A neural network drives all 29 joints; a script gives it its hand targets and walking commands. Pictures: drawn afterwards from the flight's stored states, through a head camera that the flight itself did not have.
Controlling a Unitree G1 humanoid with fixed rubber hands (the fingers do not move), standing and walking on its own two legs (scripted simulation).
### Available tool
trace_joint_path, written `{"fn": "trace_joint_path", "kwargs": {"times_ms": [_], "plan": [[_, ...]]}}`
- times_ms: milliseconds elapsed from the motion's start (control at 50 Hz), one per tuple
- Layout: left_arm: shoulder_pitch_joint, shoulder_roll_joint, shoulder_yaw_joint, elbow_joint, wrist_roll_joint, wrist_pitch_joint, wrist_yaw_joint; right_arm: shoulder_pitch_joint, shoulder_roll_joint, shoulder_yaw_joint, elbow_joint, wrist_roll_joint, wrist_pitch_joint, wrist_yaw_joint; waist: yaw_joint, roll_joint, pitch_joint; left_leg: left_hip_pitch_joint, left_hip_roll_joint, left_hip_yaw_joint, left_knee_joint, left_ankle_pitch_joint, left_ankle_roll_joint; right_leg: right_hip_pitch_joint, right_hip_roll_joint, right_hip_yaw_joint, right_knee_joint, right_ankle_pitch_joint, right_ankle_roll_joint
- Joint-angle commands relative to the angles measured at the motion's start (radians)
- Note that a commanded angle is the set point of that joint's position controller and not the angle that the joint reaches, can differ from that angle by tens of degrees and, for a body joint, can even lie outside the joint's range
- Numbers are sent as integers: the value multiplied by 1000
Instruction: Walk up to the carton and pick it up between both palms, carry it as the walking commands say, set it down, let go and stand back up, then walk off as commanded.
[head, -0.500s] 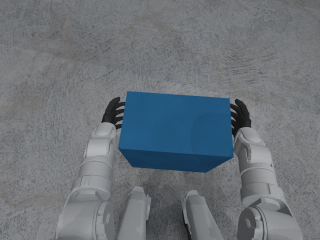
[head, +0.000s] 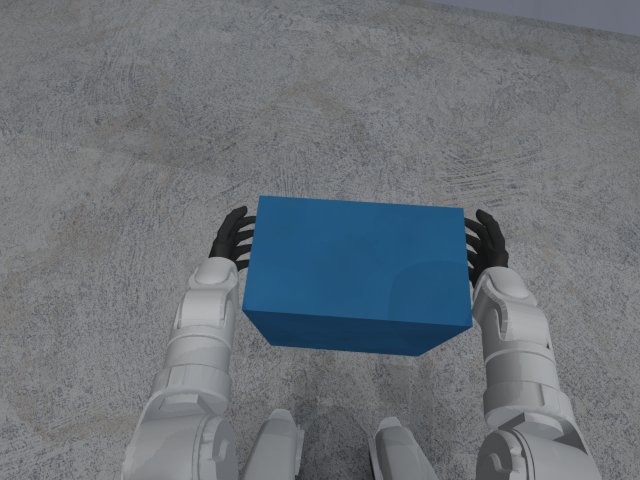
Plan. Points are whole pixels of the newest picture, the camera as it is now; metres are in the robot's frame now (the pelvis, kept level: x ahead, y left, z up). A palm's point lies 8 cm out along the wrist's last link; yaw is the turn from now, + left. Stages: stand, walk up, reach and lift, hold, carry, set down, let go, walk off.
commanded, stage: reach and lift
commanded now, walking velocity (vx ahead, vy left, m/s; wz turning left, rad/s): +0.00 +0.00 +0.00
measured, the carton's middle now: (350, 288) +0.38 -0.01 -0.10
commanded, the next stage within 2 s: none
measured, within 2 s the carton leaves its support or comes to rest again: neither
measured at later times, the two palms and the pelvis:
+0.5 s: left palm (220, 260) +0.36 +0.16 +0.02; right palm (521, 263) +0.36 -0.19 +0.04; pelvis +0.03 +0.00 +0.06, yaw +0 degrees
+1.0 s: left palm (195, 248) +0.35 +0.16 +0.09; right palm (554, 263) +0.34 -0.18 +0.11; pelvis +0.03 +0.00 +0.09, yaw -1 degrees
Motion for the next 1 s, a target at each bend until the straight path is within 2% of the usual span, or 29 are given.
{"fn": "trace_joint_path", "kwargs": {"times_ms": [0,40,60,160,180,200,240,260,280,320,360,420,440,460,480,500,520,580,600,660,720,740,760,800,840,860,900,940,980], "plan": [[-504,-1066,-493,-135,-175,-9,-265,-453,1030,608,102,40,22,297,-24,-2,-667,606,-57,133,-158,211,19,368,56,-192,-193,170,-54],[-501,-1069,-525,-151,-204,4,-281,-389,1023,559,152,7,30,284,-100,-25,-549,591,-64,122,-205,252,18,400,60,-199,-239,216,-48],[-456,-1070,-610,-216,-231,10,-285,-308,1045,574,107,12,34,294,-115,38,-620,704,-55,107,-238,367,2,438,75,-208,-243,335,-60],[-540,-1061,-645,-250,-267,2,-287,-312,994,548,73,26,22,294,-129,159,-539,790,-47,90,-308,369,4,461,51,-192,-292,334,-73],[-465,-1078,-615,-170,-251,5,-279,-373,964,555,15,47,3,294,-100,159,-541,790,-49,74,-304,414,0,447,51,-202,-284,358,-78],[-461,-1077,-648,-244,-262,-12,-271,-326,1004,602,8,79,4,296,-103,185,-555,835,-46,74,-310,478,-6,485,47,-183,-306,425,-73],[-387,-1054,-586,-197,-202,-7,-253,-409,954,632,-58,107,-8,300,-15,245,-531,823,-48,69,-326,475,-2,476,28,-181,-321,387,-75],[-268,-1052,-513,-102,-151,8,-244,-427,963,632,-53,99,4,306,15,210,-460,780,-52,74,-343,423,0,501,37,-187,-336,343,-68],[-312,-1066,-546,-153,-167,-4,-241,-420,955,668,-67,118,3,313,12,195,-531,863,-47,68,-334,491,-1,485,41,-177,-335,389,-63],[-228,-1096,-533,-132,-152,12,-229,-431,995,719,-73,154,17,324,82,193,-518,832,-58,83,-354,448,4,603,32,-164,-357,369,-65],[-189,-1055,-515,-124,-140,6,-229,-482,1007,783,-119,162,28,319,137,69,-515,815,-60,87,-366,512,42,663,37,-158,-374,446,-30],[-243,-1035,-526,-213,-159,8,-246,-314,1026,748,-19,96,59,322,69,-15,-507,877,-59,106,-396,441,44,709,38,-154,-425,422,-29],[-282,-1023,-555,-245,-177,4,-256,-368,1074,766,-44,108,56,317,79,-65,-547,866,-54,99,-393,477,45,747,39,-139,-432,469,-28],[-346,-1032,-586,-275,-204,7,-268,-324,1039,723,-10,73,58,307,18,-57,-495,833,-52,99,-405,472,33,762,41,-142,-445,481,-29],[-324,-1054,-598,-276,-235,8,-285,-297,1061,751,-48,71,56,299,-10,-131,-562,866,-57,98,-411,487,40,808,44,-145,-455,538,-25],[-402,-1010,-613,-343,-247,9,-297,-235,1075,696,-6,24,64,285,-62,-138,-506,810,-59,109,-422,409,39,823,42,-143,-468,511,-25],[-382,-1056,-649,-333,-289,13,-302,-271,1084,761,-78,76,58,276,-60,-114,-568,903,-64,105,-427,468,41,867,28,-136,-476,583,-26],[-389,-1011,-693,-372,-320,27,-324,-143,1049,698,-71,35,72,244,-143,-64,-457,858,-68,100,-491,444,31,915,29,-131,-528,628,-37],[-365,-991,-656,-349,-278,38,-330,-103,1034,661,-40,8,81,240,-147,-1,-421,865,-68,112,-505,425,27,939,20,-123,-547,614,-42],[-417,-911,-517,-136,-196,72,-330,-259,916,562,31,13,101,245,-116,102,-106,731,-71,129,-574,34,42,799,3,-140,-615,180,-55],[-319,-985,-555,-181,-182,103,-308,-242,949,607,-8,62,124,276,-80,137,-129,907,-77,115,-589,173,39,809,20,-157,-621,263,-58],[-299,-1019,-548,-210,-161,94,-305,-239,998,648,-27,56,132,285,-39,102,-166,916,-70,99,-594,191,33,875,21,-146,-628,270,-59],[-295,-1012,-521,-201,-160,113,-303,-289,1009,690,-61,106,147,296,23,165,-210,976,-81,117,-595,200,42,879,12,-144,-634,258,-55],[-279,-1043,-556,-214,-201,126,-295,-412,1051,763,-149,170,160,310,58,79,-289,1047,-68,104,-587,350,40,931,27,-150,-625,375,-33],[-231,-1027,-504,-204,-153,138,-284,-430,1029,780,-174,165,171,325,117,72,-287,1073,-69,105,-594,356,40,925,27,-154,-625,356,-26],[-303,-1033,-521,-246,-180,142,-284,-397,1012,748,-126,145,186,330,73,80,-241,1079,-57,103,-601,300,36,896,30,-154,-626,297,-39],[-245,-1088,-549,-258,-206,162,-277,-426,1036,804,-181,177,197,336,102,49,-290,1135,-57,102,-613,356,30,935,32,-156,-648,316,-32],[-321,-1123,-667,-379,-285,159,-271,-324,1045,804,-166,162,205,346,13,9,-337,1265,-34,75,-618,448,12,899,43,-172,-643,360,-40],[-317,-1123,-690,-413,-293,179,-265,-247,977,711,-143,102,204,350,-61,46,-294,1268,-28,62,-636,525,-24,879,60,-181,-657,381,-58]]}}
